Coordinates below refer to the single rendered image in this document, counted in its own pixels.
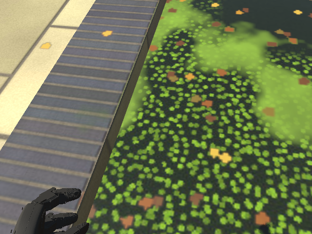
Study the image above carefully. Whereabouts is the robot left hand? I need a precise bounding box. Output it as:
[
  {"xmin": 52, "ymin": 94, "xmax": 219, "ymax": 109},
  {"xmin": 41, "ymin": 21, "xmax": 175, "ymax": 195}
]
[{"xmin": 11, "ymin": 187, "xmax": 90, "ymax": 234}]

